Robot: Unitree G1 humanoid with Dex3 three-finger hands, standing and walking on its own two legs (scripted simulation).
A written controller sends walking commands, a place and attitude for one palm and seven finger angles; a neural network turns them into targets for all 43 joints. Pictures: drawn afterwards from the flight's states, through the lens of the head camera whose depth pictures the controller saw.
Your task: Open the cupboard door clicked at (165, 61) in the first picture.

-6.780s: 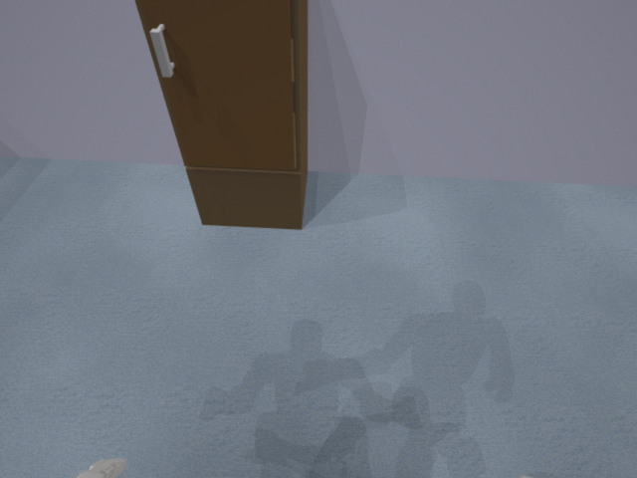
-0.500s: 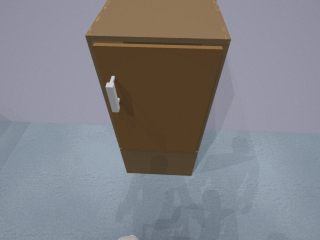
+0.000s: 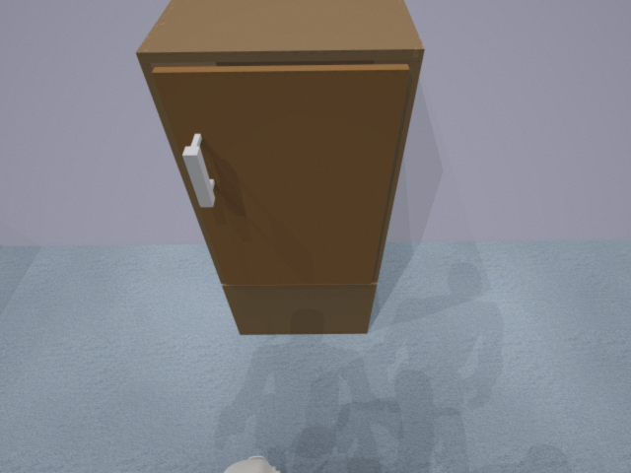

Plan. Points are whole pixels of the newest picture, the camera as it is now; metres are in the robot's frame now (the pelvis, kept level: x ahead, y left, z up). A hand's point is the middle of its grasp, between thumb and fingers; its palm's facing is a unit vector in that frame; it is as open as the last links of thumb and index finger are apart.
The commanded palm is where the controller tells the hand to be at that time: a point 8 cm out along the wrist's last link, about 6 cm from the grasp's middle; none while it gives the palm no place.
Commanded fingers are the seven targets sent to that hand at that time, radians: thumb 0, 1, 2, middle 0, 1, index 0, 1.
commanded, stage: come to a stop and stand still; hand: left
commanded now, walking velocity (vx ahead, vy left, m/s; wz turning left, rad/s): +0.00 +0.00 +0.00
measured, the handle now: (202, 170) +0.60 +0.23 +0.03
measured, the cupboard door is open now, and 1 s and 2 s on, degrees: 0 0 0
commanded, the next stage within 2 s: look again from close up in 1.30 s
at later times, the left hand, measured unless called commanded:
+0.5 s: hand out of the picture +0.04 +0.14 -0.15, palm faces +0.02 -0.98 -0.20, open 7.3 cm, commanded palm none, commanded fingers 0.00 0.90 0.90 -0.20 -0.30 -0.20 -0.30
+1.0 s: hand out of the picture +0.06 +0.15 -0.15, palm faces +0.04 -0.97 -0.22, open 7.3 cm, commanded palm none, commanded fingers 0.00 0.90 0.90 -0.20 -0.30 -0.20 -0.30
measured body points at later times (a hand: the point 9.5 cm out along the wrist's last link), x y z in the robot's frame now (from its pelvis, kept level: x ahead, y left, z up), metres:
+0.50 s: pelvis +0.02 -0.03 +0.01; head +0.03 -0.04 +0.46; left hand +0.04 +0.19 -0.14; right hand +0.00 -0.25 -0.15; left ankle +0.08 +0.12 -0.71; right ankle -0.01 -0.15 -0.71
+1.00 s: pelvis +0.06 -0.03 +0.02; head +0.07 -0.04 +0.47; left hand +0.06 +0.20 -0.13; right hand +0.13 -0.27 -0.13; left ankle +0.08 +0.12 -0.71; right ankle -0.01 -0.15 -0.71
